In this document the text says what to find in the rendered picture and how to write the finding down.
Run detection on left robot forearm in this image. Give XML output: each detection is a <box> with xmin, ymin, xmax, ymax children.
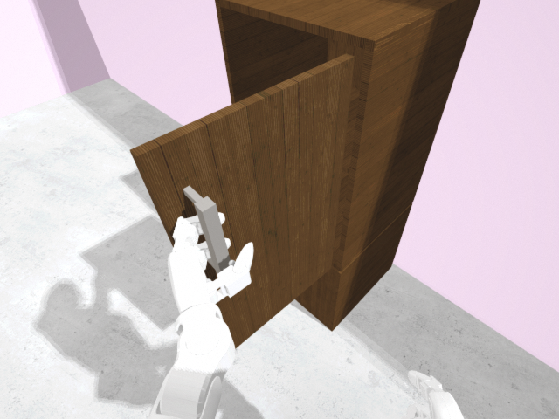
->
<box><xmin>149</xmin><ymin>303</ymin><xmax>235</xmax><ymax>419</ymax></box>

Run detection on left robot hand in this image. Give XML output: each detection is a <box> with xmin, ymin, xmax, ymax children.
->
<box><xmin>168</xmin><ymin>212</ymin><xmax>253</xmax><ymax>314</ymax></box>

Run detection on cupboard door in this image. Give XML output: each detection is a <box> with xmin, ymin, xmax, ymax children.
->
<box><xmin>130</xmin><ymin>53</ymin><xmax>355</xmax><ymax>349</ymax></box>

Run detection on right robot hand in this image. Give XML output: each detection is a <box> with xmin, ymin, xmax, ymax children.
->
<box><xmin>402</xmin><ymin>370</ymin><xmax>464</xmax><ymax>419</ymax></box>

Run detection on handle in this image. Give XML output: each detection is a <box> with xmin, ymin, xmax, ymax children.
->
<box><xmin>183</xmin><ymin>186</ymin><xmax>231</xmax><ymax>275</ymax></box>

